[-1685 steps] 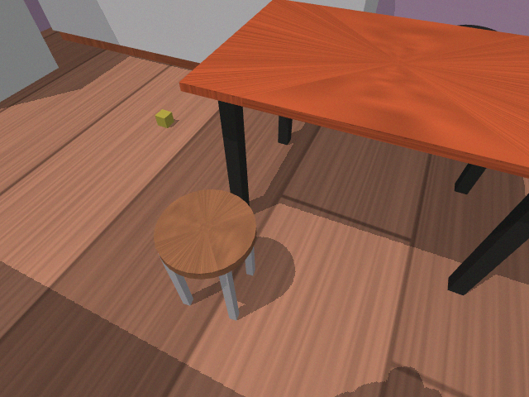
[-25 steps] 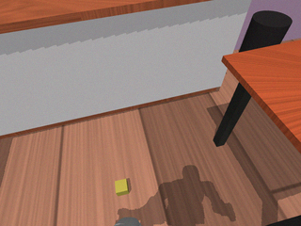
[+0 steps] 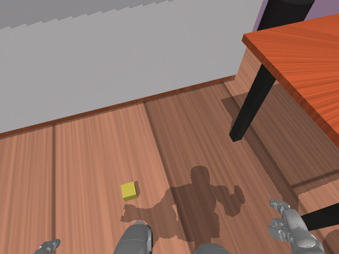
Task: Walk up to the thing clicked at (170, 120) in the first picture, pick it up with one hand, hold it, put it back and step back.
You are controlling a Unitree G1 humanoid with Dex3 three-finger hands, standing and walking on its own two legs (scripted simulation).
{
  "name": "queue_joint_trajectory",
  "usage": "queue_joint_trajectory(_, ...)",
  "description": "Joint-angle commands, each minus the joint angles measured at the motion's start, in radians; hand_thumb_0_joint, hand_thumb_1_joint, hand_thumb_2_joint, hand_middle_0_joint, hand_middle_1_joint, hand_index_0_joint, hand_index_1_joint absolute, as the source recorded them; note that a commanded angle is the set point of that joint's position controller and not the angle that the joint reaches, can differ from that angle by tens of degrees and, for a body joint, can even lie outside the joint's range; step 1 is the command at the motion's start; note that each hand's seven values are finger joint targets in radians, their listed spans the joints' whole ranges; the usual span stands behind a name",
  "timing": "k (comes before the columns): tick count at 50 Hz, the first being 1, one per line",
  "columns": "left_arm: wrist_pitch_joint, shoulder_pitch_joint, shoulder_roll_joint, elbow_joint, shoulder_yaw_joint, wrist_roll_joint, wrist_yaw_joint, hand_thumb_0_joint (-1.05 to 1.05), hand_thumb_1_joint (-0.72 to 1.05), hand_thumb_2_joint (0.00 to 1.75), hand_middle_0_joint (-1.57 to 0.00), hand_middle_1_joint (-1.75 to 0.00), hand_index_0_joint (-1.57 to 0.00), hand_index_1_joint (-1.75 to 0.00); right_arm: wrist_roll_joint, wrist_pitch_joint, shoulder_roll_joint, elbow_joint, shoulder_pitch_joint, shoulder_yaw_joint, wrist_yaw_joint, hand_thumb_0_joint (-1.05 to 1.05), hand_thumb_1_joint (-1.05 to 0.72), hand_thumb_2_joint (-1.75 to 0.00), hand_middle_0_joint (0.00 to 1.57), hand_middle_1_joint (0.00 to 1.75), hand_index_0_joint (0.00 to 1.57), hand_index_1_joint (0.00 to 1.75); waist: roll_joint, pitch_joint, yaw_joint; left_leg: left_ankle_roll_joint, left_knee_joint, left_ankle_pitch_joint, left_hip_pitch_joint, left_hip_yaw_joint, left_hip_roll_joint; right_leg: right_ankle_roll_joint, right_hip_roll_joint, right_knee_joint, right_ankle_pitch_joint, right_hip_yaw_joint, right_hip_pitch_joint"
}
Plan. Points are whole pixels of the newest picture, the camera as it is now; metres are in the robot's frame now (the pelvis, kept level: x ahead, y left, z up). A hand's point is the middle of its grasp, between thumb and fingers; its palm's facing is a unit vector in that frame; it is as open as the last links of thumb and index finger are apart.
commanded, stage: walk up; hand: left
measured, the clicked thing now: (129, 191) +0.44 +0.24 -0.71
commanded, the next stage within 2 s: none
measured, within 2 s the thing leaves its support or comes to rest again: neither
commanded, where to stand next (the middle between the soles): +0.08 -0.02 m, yaw +2 degrees
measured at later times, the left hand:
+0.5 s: hand out of the picture +0.06 +0.29 -0.11, palm faces +0.01 -0.92 -0.39, open 7.4 cm
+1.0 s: hand out of the picture +0.04 +0.32 -0.13, palm faces +0.12 -0.89 -0.44, open 7.4 cm
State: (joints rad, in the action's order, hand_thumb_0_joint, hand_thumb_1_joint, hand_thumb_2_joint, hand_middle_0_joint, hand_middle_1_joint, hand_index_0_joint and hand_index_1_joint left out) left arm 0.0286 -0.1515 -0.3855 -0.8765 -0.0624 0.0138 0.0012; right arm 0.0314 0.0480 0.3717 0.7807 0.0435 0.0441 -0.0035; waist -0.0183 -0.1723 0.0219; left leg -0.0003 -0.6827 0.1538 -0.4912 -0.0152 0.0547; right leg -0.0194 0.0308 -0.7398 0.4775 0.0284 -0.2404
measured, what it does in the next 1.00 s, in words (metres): steps on the spot: left foot, then right foot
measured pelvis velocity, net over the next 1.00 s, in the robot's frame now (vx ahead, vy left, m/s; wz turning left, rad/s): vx -0.02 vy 0.02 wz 0.13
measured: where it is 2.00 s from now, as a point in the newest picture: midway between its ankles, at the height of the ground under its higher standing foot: outside the picture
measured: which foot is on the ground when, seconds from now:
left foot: down 0.00-0.02, up 0.04-0.26, down 0.28-0.62, up 0.64-0.88, down 0.90-1.00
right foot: down 0.00-0.32, up 0.34-0.60, down 0.62-0.92, up 0.94-1.00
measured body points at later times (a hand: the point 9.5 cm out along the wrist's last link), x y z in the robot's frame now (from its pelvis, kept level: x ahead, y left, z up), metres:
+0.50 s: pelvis +0.02 +0.00 +0.03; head +0.03 +0.01 +0.48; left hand +0.06 +0.34 -0.08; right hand +0.07 -0.31 -0.08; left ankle -0.01 +0.12 -0.71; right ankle +0.07 -0.13 -0.67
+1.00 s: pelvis -0.02 +0.02 +0.00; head +0.00 +0.03 +0.45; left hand +0.04 +0.37 -0.10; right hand +0.05 -0.29 -0.12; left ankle -0.06 +0.13 -0.71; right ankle +0.10 -0.13 -0.67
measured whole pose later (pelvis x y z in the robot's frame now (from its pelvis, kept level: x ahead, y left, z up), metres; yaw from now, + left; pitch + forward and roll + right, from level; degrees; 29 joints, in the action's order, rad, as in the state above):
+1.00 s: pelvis -0.02 +0.02 +0.00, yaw +7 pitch -3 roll +0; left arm 0.03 -0.16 -0.42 -0.91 -0.06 0.02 -0.02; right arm 0.04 0.04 0.39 0.94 0.28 0.05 -0.02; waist 0.00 -0.10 -0.01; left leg 0.02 -0.76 0.45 -0.25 0.01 -0.02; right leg -0.02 -0.01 -0.94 0.42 0.11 -0.54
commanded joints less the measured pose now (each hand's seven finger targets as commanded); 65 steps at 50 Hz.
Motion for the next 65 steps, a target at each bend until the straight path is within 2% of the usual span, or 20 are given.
queue_joint_trajectory(1, -0.022, -0.078, -0.349, 0.076, -0.108, 0.045, -0.013, 0.0, 0.9, 0.9, -0.2, -0.3, -0.2, -0.3, -0.02, -0.018, 0.184, -0.07, -0.001, 0.06, 0.023, 0.0, -0.9, -0.9, 0.2, 0.3, 0.2, 0.3, 0.259, 0.102, 0.046, 0.008, -0.22, 0.431, -0.098, 0.083, -0.127, -0.223, -0.412, 0.492, 0.067, 0.571, -0.114)
queue_joint_trajectory(2, -0.03, -0.004, -0.369, 0.103, -0.102, 0.045, -0.013, 0.0, 0.9, 0.9, -0.2, -0.3, -0.2, -0.3, -0.015, -0.021, 0.243, -0.053, -0.024, 0.078, 0.034, 0.0, -0.9, -0.9, 0.2, 0.3, 0.2, 0.3, 0.217, 0.049, 0.037, -0.003, -0.366, 0.424, 0.012, 0.197, -0.095, -0.292, -0.465, 0.484, -0.039, 0.605, -0.283)
queue_joint_trajectory(4, -0.05, 0.068, -0.236, 0.093, -0.065, 0.026, -0.021, 0.0, 0.9, 0.9, -0.2, -0.3, -0.2, -0.3, -0.037, -0.032, 0.201, 0.004, 0.073, 0.069, 0.02, 0.0, -0.9, -0.9, 0.2, 0.3, 0.2, 0.3, 0.064, 0.05, -0.046, 0.003, -0.405, 0.285, 0.001, 0.201, -0.134, -0.204, -0.284, 0.342, -0.431, 0.272, -0.13)
queue_joint_trajectory(11, -0.07, -0.182, -0.288, 0.078, -0.083, 0.022, 0.011, 0.0, 0.9, 0.9, -0.2, -0.3, -0.2, -0.3, -0.004, -0.088, 0.215, -0.009, 0.042, 0.058, -0.021, 0.0, -0.9, -0.9, 0.2, 0.3, 0.2, 0.3, 0.182, 0.09, 0.076, 0.008, 0.052, 0.351, -0.013, 0.019, -0.078, -0.2, -0.295, 0.365, -0.094, 0.293, 0.215)
queue_joint_trajectory(14, -0.062, -0.116, -0.266, 0.113, -0.054, 0.013, 0.027, 0.0, 0.9, 0.9, -0.2, -0.3, -0.2, -0.3, -0.004, -0.116, 0.208, 0.041, 0.227, 0.079, -0.022, 0.0, -0.9, -0.9, 0.2, 0.3, 0.2, 0.3, 0.126, 0.128, -0.05, 0.06, 0.337, 0.19, 0.378, 0.006, -0.09, -0.133, -0.225, 0.21, -0.154, 0.154, -0.001)
queue_joint_trajectory(16, -0.063, -0.043, -0.172, 0.15, -0.035, 0.001, 0.024, 0.0, 0.9, 0.9, -0.2, -0.3, -0.2, -0.3, 0.016, -0.131, 0.376, 0.058, 0.408, 0.128, -0.018, 0.0, -0.9, -0.9, 0.2, 0.3, 0.2, 0.3, -0.185, 0.139, -0.134, 0.24, 0.476, 0.537, 0.656, 0.699, 0.297, -0.026, 0.002, -0.239, 0.094, -0.042, -0.523)
queue_joint_trajectory(17, -0.069, -0.017, -0.263, 0.148, -0.055, 0.012, 0.011, 0.0, 0.9, 0.9, -0.2, -0.3, -0.2, -0.3, -0.009, -0.133, 0.38, 0.046, 0.406, 0.131, -0.019, 0.0, -0.9, -0.9, 0.2, 0.3, 0.2, 0.3, -0.053, 0.088, -0.13, 0.322, 0.473, 0.437, 0.567, 0.748, 0.372, -0.031, -0.06, -0.291, 0.11, 0.091, -0.503)
queue_joint_trajectory(26, -0.082, -0.164, -0.174, 0.052, -0.033, -0.027, -0.016, 0.0, 0.9, 0.9, -0.2, -0.3, -0.2, -0.3, -0.014, -0.076, 0.221, -0.023, 0.203, 0.051, -0.004, 0.0, -0.9, -0.9, 0.2, 0.3, 0.2, 0.3, -0.187, 0.089, -0.019, 0.178, 0.205, -0.555, 0.222, 0.1, 0.103, 0.015, -0.048, 0.045, -0.246, -0.079, -0.031)
queue_joint_trajectory(30, -0.077, -0.19, -0.289, 0.025, -0.064, -0.014, -0.054, 0.0, 0.9, 0.9, -0.2, -0.3, -0.2, -0.3, -0.045, -0.012, 0.178, -0.049, 0.178, 0.045, -0.006, 0.0, -0.9, -0.9, 0.2, 0.3, 0.2, 0.3, 0.0, 0.149, 0.019, 0.057, -0.077, -0.047, 0.044, 0.071, -0.035, -0.024, -0.152, 0.254, -0.646, 0.036, 0.171)
queue_joint_trajectory(31, -0.081, -0.194, -0.341, 0.045, -0.073, -0.007, -0.056, 0.0, 0.9, 0.9, -0.2, -0.3, -0.2, -0.3, -0.048, 0.003, 0.144, -0.044, 0.238, 0.038, -0.001, 0.0, -0.9, -0.9, 0.2, 0.3, 0.2, 0.3, 0.196, 0.182, 0.007, 0.02, -0.309, 0.389, 0.017, 0.066, -0.134, -0.124, -0.41, 0.367, -0.833, 0.343, 0.134)
queue_joint_trajectory(33, -0.071, -0.107, -0.358, 0.08, -0.073, -0.01, -0.069, 0.0, 0.9, 0.9, -0.2, -0.3, -0.2, -0.3, -0.034, 0.041, 0.238, -0.02, 0.282, 0.079, 0.013, 0.0, -0.9, -0.9, 0.2, 0.3, 0.2, 0.3, 0.131, 0.197, -0.017, 0.011, -0.64, 0.484, 0.073, 0.215, -0.114, -0.277, -0.484, 0.358, -0.687, 0.457, -0.019)
queue_joint_trajectory(39, -0.056, 0.026, -0.283, 0.111, -0.07, 0.031, -0.066, 0.0, 0.9, 0.9, -0.2, -0.3, -0.2, -0.3, -0.022, 0.028, 0.237, 0.028, 0.321, 0.088, -0.017, 0.0, -0.9, -0.9, 0.2, 0.3, 0.2, 0.3, 0.223, 0.23, -0.023, -0.021, -0.451, 0.348, 0.073, 0.096, -0.088, -0.16, -0.277, 0.359, 0.059, 0.158, -0.067)
queue_joint_trajectory(44, -0.019, 0.038, -0.281, 0.095, -0.067, 0.023, -0.036, 0.0, 0.9, 0.9, -0.2, -0.3, -0.2, -0.3, -0.006, -0.005, 0.223, 0.12, 0.402, 0.082, -0.022, 0.0, -0.9, -0.9, 0.2, 0.3, 0.2, 0.3, 0.18, 0.201, -0.054, 0.023, 0.122, 0.291, 0.357, -0.03, -0.087, -0.098, -0.24, 0.222, 0.187, 0.123, -0.264)
queue_joint_trajectory(45, -0.011, -0.013, -0.219, 0.088, -0.048, 0.014, -0.035, 0.0, 0.9, 0.9, -0.2, -0.3, -0.2, -0.3, 0.009, -0.016, 0.249, 0.112, 0.353, 0.086, -0.018, 0.0, -0.9, -0.9, 0.2, 0.3, 0.2, 0.3, -0.002, 0.145, -0.037, 0.051, 0.264, 0.421, 0.344, 0.128, -0.046, -0.056, -0.157, 0.045, 0.205, 0.06, -0.363)
queue_joint_trajectory(46, -0.016, 0.016, -0.165, 0.104, -0.033, 0.002, -0.04, 0.0, 0.9, 0.9, -0.2, -0.3, -0.2, -0.3, 0.027, -0.026, 0.367, 0.054, 0.273, 0.1, -0.013, 0.0, -0.9, -0.9, 0.2, 0.3, 0.2, 0.3, -0.285, 0.067, -0.052, 0.141, 0.471, 0.744, 0.203, 0.638, 0.263, 0.009, 0.006, -0.217, 0.138, -0.027, -0.525)
queue_joint_trajectory(47, -0.026, 0.149, -0.264, 0.094, -0.064, 0.007, -0.051, 0.0, 0.9, 0.9, -0.2, -0.3, -0.2, -0.3, 0.005, -0.037, 0.406, 0.044, 0.197, 0.102, -0.009, 0.0, -0.9, -0.9, 0.2, 0.3, 0.2, 0.3, -0.145, -0.041, -0.094, 0.242, 0.529, 0.726, -0.053, 0.732, 0.347, 0.006, -0.035, -0.284, 0.097, 0.148, -0.4)
queue_joint_trajectory(51, -0.036, -0.053, -0.23, -0.006, -0.043, -0.013, -0.02, 0.0, 0.9, 0.9, -0.2, -0.3, -0.2, -0.3, 0.001, -0.094, 0.297, 0.059, 0.105, 0.07, 0.02, 0.0, -0.9, -0.9, 0.2, 0.3, 0.2, 0.3, -0.09, 0.072, 0.0, 0.139, 0.33, 0.239, 0.234, 0.308, 0.176, 0.003, -0.016, -0.26, -0.113, 0.123, -0.325)
queue_joint_trajectory(58, -0.065, 0.078, -0.226, 0.062, -0.036, 0.022, 0.027, 0.0, 0.9, 0.9, -0.2, -0.3, -0.2, -0.3, -0.002, -0.12, 0.332, 0.089, 0.334, 0.099, 0.009, 0.0, -0.9, -0.9, 0.2, 0.3, 0.2, 0.3, -0.128, 0.077, -0.113, 0.239, 0.302, 0.006, 0.547, 0.328, 0.259, -0.01, -0.05, -0.027, 0.012, 0.008, -0.386)
queue_joint_trajectory(63, -0.088, -0.082, -0.185, 0.028, -0.037, 0.004, 0.033, 0.0, 0.9, 0.9, -0.2, -0.3, -0.2, -0.3, -0.018, -0.111, 0.305, 0.031, 0.275, 0.079, 0.001, 0.0, -0.9, -0.9, 0.2, 0.3, 0.2, 0.3, -0.157, 0.15, -0.016, 0.175, 0.12, -0.379, 0.437, 0.129, 0.166, -0.048, -0.013, 0.251, -0.143, -0.082, -0.047)
queue_joint_trajectory(65, -0.102, -0.301, -0.31, -0.013, -0.079, 0.011, 0.016, 0.0, 0.9, 0.9, -0.2, -0.3, -0.2, -0.3, -0.042, -0.107, 0.204, -0.033, 0.242, 0.045, -0.001, 0.0, -0.9, -0.9, 0.2, 0.3, 0.2, 0.3, 0.149, 0.288, 0.085, 0.062, -0.322, -0.134, 0.089, 0.004, 0.006, -0.113, -0.187, 0.375, -0.25, 0.254, 0.387)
